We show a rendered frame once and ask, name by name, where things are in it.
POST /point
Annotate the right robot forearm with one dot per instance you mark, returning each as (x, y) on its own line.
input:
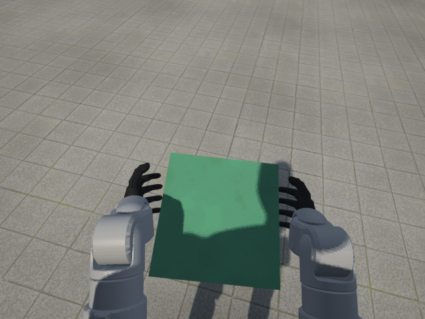
(327, 267)

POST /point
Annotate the carton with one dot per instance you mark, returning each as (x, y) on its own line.
(219, 222)

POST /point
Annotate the robot left hand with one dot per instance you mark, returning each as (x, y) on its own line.
(138, 179)

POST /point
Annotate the robot right hand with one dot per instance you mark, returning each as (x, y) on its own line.
(302, 195)

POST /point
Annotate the left robot forearm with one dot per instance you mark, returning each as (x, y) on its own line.
(117, 261)

